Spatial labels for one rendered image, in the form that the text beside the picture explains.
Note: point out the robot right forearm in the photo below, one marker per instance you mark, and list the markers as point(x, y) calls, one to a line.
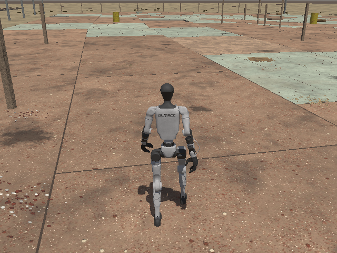
point(190, 145)

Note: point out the robot left forearm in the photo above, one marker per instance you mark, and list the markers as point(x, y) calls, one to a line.
point(144, 137)

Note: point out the left robot thigh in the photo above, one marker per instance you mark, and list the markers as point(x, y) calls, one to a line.
point(156, 168)

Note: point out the left robot hand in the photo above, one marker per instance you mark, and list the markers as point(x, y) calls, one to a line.
point(147, 145)

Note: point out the right robot hand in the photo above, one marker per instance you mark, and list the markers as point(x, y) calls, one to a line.
point(195, 163)

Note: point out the right robot upper arm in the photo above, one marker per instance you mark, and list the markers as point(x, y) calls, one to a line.
point(185, 120)

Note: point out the left robot upper arm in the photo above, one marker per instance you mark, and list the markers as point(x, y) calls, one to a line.
point(148, 119)

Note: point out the robot left shin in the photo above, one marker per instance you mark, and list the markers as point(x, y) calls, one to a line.
point(156, 201)

